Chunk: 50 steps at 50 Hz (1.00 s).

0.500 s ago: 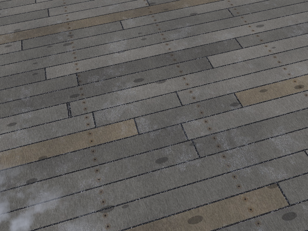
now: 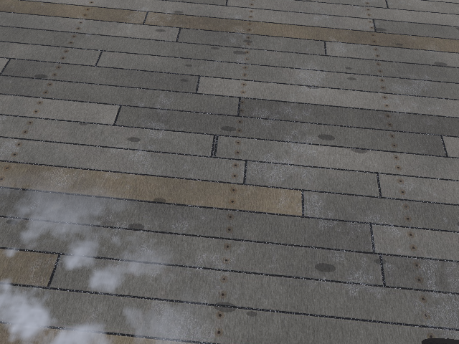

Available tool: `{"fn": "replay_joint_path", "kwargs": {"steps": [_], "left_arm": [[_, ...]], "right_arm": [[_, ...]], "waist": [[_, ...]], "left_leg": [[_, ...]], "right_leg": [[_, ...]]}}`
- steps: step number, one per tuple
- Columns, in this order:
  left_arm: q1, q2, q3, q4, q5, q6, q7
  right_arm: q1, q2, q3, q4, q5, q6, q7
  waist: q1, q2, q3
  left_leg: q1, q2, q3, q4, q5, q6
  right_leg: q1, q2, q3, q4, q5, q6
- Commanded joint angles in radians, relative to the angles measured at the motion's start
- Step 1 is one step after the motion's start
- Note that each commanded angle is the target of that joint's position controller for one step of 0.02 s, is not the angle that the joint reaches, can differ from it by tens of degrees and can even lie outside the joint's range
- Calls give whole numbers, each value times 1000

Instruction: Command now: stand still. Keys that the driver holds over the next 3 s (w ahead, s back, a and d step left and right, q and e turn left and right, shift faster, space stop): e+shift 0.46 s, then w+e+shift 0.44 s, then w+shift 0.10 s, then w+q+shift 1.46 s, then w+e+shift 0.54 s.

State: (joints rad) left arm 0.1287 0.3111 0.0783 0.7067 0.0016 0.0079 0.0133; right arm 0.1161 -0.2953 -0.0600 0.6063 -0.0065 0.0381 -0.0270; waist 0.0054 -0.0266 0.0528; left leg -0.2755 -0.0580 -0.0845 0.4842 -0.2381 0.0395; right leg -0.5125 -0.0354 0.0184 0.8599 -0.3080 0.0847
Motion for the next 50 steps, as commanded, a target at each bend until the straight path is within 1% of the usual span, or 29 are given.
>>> {"fn": "replay_joint_path", "kwargs": {"steps": [1, 2, 5, 6, 7, 8, 9, 10, 11, 13, 16, 18, 20, 21, 22, 23, 24, 25, 26, 27, 30, 34, 35, 38, 44, 46, 47, 49, 50], "left_arm": [[4, 48, -1, -55, -9, -5, -14], [-1, 63, 2, -63, -13, -4, -16], [-10, 122, 17, -95, -13, -9, -17], [-15, 165, 26, -111, -8, -11, -14], [-11, 209, 40, -113, -17, -13, -12], [39, 209, 49, -105, -24, -14, -13], [103, 196, 46, -95, -11, -17, -11], [159, 187, 45, -84, 4, -26, -7], [142, 188, 47, -86, 1, -35, -2], [54, 171, 51, -108, -28, -26, 15], [23, 169, 64, -128, -32, 23, 34], [11, 177, 72, -143, -33, 37, 33], [-24, 173, 72, -157, -48, 44, 30], [-11, 145, 64, -158, -50, 43, 30], [67, 73, 46, -145, -34, 44, 23], [70, 103, 57, -176, -30, 27, 22], [74, 179, 74, -158, -25, 19, 21], [72, 205, 81, -145, -28, 20, 16], [86, 188, 78, -126, -23, 23, 15], [77, 166, 69, -126, -24, 21, 8], [28, 114, 46, -151, -35, 0, -9], [-1, 100, 36, -175, -41, -15, -19], [-47, 96, 33, -161, 81, 28, -69], [-59, 85, 31, -160, 40, 47, -116], [-210, 60, 5, -192, 37, 29, -138], [-280, 36, -15, -213, 38, 21, -139], [-281, 20, -24, -222, 42, 18, -138], [-150, 36, -19, -175, 43, 12, -112], [21, 64, -2, -125, 33, 2, -93]], "right_arm": [[-11, -74, -6, -23, -20, -25, 11], [-13, -89, -7, -12, -22, -29, 16], [20, -156, -30, 17, 2, -28, 7], [55, -155, -34, 20, -5, -31, 0], [78, -136, -34, 7, -20, -36, -6], [12, -113, -31, -11, -26, -36, -14], [-57, -92, -29, -35, -16, -35, -19], [-98, -80, -29, -56, -5, -32, -19], [-76, -79, -34, -53, 5, -29, -15], [-57, -66, -33, -43, 7, -33, -8], [-56, -23, -25, -33, 15, -50, 11], [-8, -36, -30, -12, 24, -56, 26], [77, -58, -45, 19, 23, -59, 31], [118, -93, -60, 35, 20, -56, 25], [124, -170, -77, 20, 2, -47, 12], [61, -220, -81, 3, -51, -47, 20], [19, -170, -69, -25, -51, -60, 15], [-10, -135, -58, -27, -25, -70, 5], [-10, -132, -55, -33, 1, -78, -6], [11, -131, -53, -21, 14, -86, -16], [137, -135, -48, 6, 0, -112, -18], [208, -140, -47, 31, -13, -130, -4], [272, -146, -40, 64, -46, -119, 18], [272, -145, -40, 77, -41, -124, 22], [359, -130, -38, 154, -42, -127, 6], [421, -114, -30, 197, -47, -120, 4], [424, -128, -30, 211, -48, -115, 0], [396, -163, -28, 229, -36, -109, -1], [383, -207, -33, 236, -32, -101, 5]], "waist": [[-26, 179, -160], [-25, 181, -130], [-15, 140, -54], [-39, 61, -56], [-76, -79, -71], [-30, -168, -84], [19, -223, -91], [58, -232, -116], [38, -174, -131], [-5, -97, -134], [0, -128, -172], [-4, -150, -193], [-46, -149, -192], [-51, -113, -193], [-11, 112, -200], [17, 309, -122], [23, 217, -98], [26, 192, -71], [18, 178, -72], [1, 166, -59], [-58, 136, -44], [-82, 135, 0], [-81, 31, 25], [-73, 146, 63], [-105, 135, 138], [-126, 111, 177], [-108, 138, 173], [-20, 143, 68], [72, 151, -27]], "left_leg": [[37, 256, -115, -101, 349, 177], [17, 258, -116, -100, 291, 173], [41, 233, -114, -43, 149, 121], [34, 189, -81, 23, 64, 79], [-7, 88, 17, 110, -13, 20], [-64, -2, 108, 249, -84, -46], [-169, -55, 81, 365, -245, -65], [-277, -54, 13, 539, -440, -69], [-311, -31, -33, 639, -439, -72], [-305, 8, -45, 507, -325, -77], [-178, -29, -4, 287, -211, -100], [-77, -46, 4, 149, -150, -96], [68, -46, 24, -64, -5, -83], [192, 21, -6, -142, 55, -57], [300, 270, -250, -201, -4, 34], [162, 452, -510, -260, 17, 174], [145, 452, -477, -298, -200, 192], [148, 396, -393, -309, -332, 151], [195, 350, -330, -317, -384, 111], [227, 339, -284, -322, -380, 93], [288, 320, -164, -338, -362, 70], [318, 341, -65, -360, -305, 77], [245, 351, -10, -374, -317, 56], [234, 364, 84, -385, -300, 36], [388, 411, 242, -419, -213, 43], [446, 406, 308, -397, -41, 48], [437, 417, 332, -376, 105, 49], [377, 399, 406, -198, 810, 44], [340, 405, 410, 15, 1122, 58]], "right_leg": [[194, -27, -9, -116, 42, -17], [215, -18, -21, -152, 35, -30], [209, 13, -34, -331, 179, -85], [225, -34, 47, -329, 422, -114], [239, -96, 169, -347, 535, -186], [251, -174, 338, -431, 489, -284], [319, -240, 495, -499, 480, -368], [404, -281, 573, -536, 474, -408], [428, -265, 544, -518, 462, -389], [415, -183, 434, -489, 429, -297], [374, -115, 416, -480, 379, -260], [333, -100, 437, -479, 341, -251], [255, -67, 454, -454, 235, -216], [152, -23, 427, -408, 89, -170], [-6, 93, 284, -161, -211, -104], [-162, 136, 186, 42, -310, -66], [-186, 36, 170, 189, -211, -58], [-232, 15, 136, 237, -117, -55], [-278, -1, 112, 294, -54, -46], [-330, -19, 97, 351, -3, -38], [-411, -53, 50, 421, 86, -32], [-475, -82, 61, 406, 174, -14], [-424, -33, 30, 395, 159, -28], [-434, -50, 19, 340, 214, -48], [-465, -85, -70, 148, 146, -140], [-455, -74, -120, 63, 69, -190], [-384, -61, -135, -1, 18, -217], [-51, 73, -223, -77, -71, -278], [162, 154, -242, -81, -97, -301]]}}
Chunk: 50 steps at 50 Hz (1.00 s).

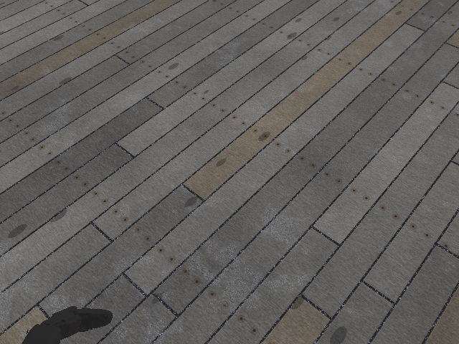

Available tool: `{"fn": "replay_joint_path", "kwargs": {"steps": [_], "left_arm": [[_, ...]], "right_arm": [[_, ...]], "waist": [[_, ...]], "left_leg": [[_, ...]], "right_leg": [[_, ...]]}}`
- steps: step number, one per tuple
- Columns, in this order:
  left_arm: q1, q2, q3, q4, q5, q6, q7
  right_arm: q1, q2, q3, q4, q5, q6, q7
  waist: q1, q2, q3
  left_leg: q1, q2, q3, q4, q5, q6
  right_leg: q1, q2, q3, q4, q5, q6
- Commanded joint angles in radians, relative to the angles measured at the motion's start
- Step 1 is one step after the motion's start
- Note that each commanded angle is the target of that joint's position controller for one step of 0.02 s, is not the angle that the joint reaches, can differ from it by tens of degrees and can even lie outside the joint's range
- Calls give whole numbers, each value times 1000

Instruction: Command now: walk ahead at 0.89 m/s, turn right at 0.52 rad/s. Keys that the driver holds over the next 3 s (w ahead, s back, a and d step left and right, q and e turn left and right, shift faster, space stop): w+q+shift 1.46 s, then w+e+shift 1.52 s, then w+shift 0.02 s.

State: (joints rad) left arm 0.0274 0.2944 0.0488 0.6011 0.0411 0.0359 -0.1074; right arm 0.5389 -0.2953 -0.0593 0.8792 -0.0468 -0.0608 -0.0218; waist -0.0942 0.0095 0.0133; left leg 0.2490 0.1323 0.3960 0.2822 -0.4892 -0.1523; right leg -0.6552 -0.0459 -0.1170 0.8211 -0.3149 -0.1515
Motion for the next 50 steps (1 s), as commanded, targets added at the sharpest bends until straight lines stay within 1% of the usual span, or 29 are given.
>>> {"fn": "replay_joint_path", "kwargs": {"steps": [1, 2, 3, 4, 5, 6, 9, 14, 16, 20, 23, 24, 25, 26, 27, 28, 29, 32, 35, 38, 41, 42, 44, 45, 46, 47, 48, 49, 50], "left_arm": [[377, 112, 52, 64, -1, -39, 44], [451, 233, 88, 102, 18, -42, 63], [448, 333, 104, 71, 1, -45, 80], [438, 292, 93, 78, 11, -50, 88], [433, 253, 81, 126, 25, -62, 102], [390, 192, 63, 144, 30, -82, 103], [270, 63, 18, 151, -8, -120, 100], [333, 29, 5, 213, -17, -163, 81], [372, 16, -6, 235, -18, -165, 92], [372, 75, -11, 247, -23, -160, 137], [293, 178, 15, 201, -16, -136, 187], [185, 215, 28, 166, -5, -124, 184], [98, 170, 29, 169, -16, -110, 160], [54, -20, -29, 112, 10, -126, 131], [161, -53, -49, 8, -15, -141, 118], [176, 0, -60, -2, 9, -170, 107], [159, 62, -48, 21, 20, -176, 102], [118, 66, -59, 7, 49, -119, 104], [-40, 52, -73, -51, 19, -104, 91], [-106, 15, -84, -84, -21, -103, 89], [-81, 65, -65, -82, -18, -116, 99], [-2, 96, -50, -57, -19, -121, 108], [358, 200, 2, 23, -9, -138, 136], [581, 269, 27, 66, 22, -140, 155], [438, 353, 49, 51, 36, -129, 145], [297, 226, 40, 17, 28, -118, 137], [246, 142, 20, 16, 17, -112, 132], [255, 106, 12, 44, 22, -111, 126], [303, 93, 7, 86, 18, -115, 129]], "right_arm": [[-82, -225, -29, -47, 28, -2, 5], [-54, -128, -3, -91, 35, -7, 22], [-77, -66, 12, -167, 48, -23, 40], [-275, -133, -5, -193, 57, -26, 33], [-275, -109, -4, -187, 76, -31, 28], [-219, -86, 2, -146, 65, -29, 29], [-79, -38, 3, -59, 40, 30, 57], [-286, 5, 12, -95, 56, 49, 79], [-372, 0, 19, -119, 54, 40, 84], [-421, -13, 37, -158, 40, 35, 95], [-96, -118, -2, -52, 43, 58, 90], [147, -171, -28, 3, 26, 59, 77], [246, -204, -54, 47, 53, 55, 55], [148, -197, -46, 70, 59, 59, 38], [28, -216, -44, 21, 36, 56, 30], [-24, -193, -48, -21, 28, 54, 23], [-95, -139, -40, -35, 24, 51, 23], [-166, -120, -22, -55, 39, 0, 18], [-163, -142, -35, -60, 41, -31, 22], [-124, -165, -53, -58, 56, -32, 39], [-107, -195, -71, -66, 47, -22, 35], [-116, -215, -76, -74, 44, -21, 34], [-198, -224, -75, -92, 36, -33, 39], [-238, -60, -32, -138, 31, -46, 30], [-106, 1, -1, -218, 88, -42, 35], [-187, -92, -5, -171, 52, -14, 23], [-258, -122, -15, -174, 31, -3, 36], [-298, -118, -16, -176, 25, 6, 51], [-341, -92, -12, -200, 11, 16, 68]], "waist": [[309, 82, -112], [297, -124, -240], [242, -282, -402], [300, -64, -305], [256, -23, -130], [183, 48, -40], [64, -81, 17], [85, -103, 146], [101, -94, 146], [54, -86, 107], [-120, -112, -103], [-252, -117, -124], [-308, 40, -120], [-152, 232, 16], [-1, 234, -120], [14, 104, -114], [62, -79, 3], [156, -153, 147], [100, -101, 165], [18, 9, 81], [11, 45, 7], [43, 37, -59], [257, 20, -245], [309, -178, -372], [145, -528, -463], [153, -271, -276], [159, -141, -164], [155, -54, -101], [149, -69, -65]], "left_leg": [[-351, 193, -55, 492, 1352, 244], [-732, 95, -89, 869, 640, 213], [-963, -72, -289, 1195, -44, 187], [-1038, -73, -460, 1257, 91, 211], [-1060, -73, -479, 1237, 184, 221], [-998, -25, -503, 1144, 233, 228], [-838, 20, -499, 1032, 328, 209], [-954, -40, -396, 858, 497, 224], [-990, -76, -309, 771, 549, 246], [-823, -157, -169, 498, 587, 299], [-432, -285, -165, 490, 491, 340], [-206, -229, -284, 428, 433, 415], [-57, -148, -405, 297, 507, 495], [-81, -134, -520, 435, 610, 497], [30, -7, -947, 283, 437, 657], [-32, 88, -1177, 21, 35, 653], [-212, 70, -1145, -86, -120, 586], [-621, -47, -960, -129, 33, 530], [-794, -156, -779, -150, 305, 486], [-658, -171, -757, -101, 513, 416], [-447, -140, -801, 29, 674, 363], [-403, -140, -805, 134, 831, 343], [-524, -186, -755, 595, 818, 296], [-714, -241, -669, 950, 159, 305], [-983, -285, -558, 1161, -25, 277], [-1076, -180, -518, 1207, 110, 283], [-1073, -140, -486, 1146, 196, 274], [-1042, -105, -479, 1105, 226, 262], [-1034, -76, -484, 1078, 231, 257]], "right_leg": [[666, 187, -41, -175, 34, -89], [1046, -22, 289, -249, -260, -93], [1153, -303, 882, -483, -563, -136], [1050, -295, 814, -565, -400, -56], [893, -306, 640, -543, -151, -40], [752, -257, 491, -511, 54, -2], [519, -168, 270, -608, 118, 95], [502, -65, -37, -705, 571, 189], [581, -50, -97, -715, 772, 189], [679, -98, -167, -624, 1347, 205], [700, -142, -149, -197, 1751, 214], [523, -165, -107, 138, 1609, 211], [343, 8, -117, 650, 673, 193], [-10, 153, -22, 970, -198, 162], [-230, 141, 180, 1025, -211, 173], [-267, 91, 258, 905, -148, 143], [-231, 42, 243, 797, -64, 134], [-53, -50, 218, 483, -38, 200], [150, -74, 140, 104, 173, 241], [257, -21, 110, -152, 408, 215], [322, 31, 137, -311, 363, 194], [406, 67, 138, -310, 285, 187], [807, -8, 186, -272, 97, 150], [1032, -276, 453, -291, -270, 146], [1099, -481, 1091, -586, -529, 41], [945, -412, 990, -610, -681, 27], [827, -354, 747, -572, -480, 44], [732, -309, 579, -564, -243, 58], [680, -275, 457, -564, -111, 71]]}}
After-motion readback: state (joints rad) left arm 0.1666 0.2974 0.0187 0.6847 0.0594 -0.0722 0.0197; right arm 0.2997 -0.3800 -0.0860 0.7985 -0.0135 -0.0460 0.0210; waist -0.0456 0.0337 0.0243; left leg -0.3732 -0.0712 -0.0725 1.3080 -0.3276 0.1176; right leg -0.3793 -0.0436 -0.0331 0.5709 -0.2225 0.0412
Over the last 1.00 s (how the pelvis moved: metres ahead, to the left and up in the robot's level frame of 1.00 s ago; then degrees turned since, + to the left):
0.15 -0.15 -0.04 -48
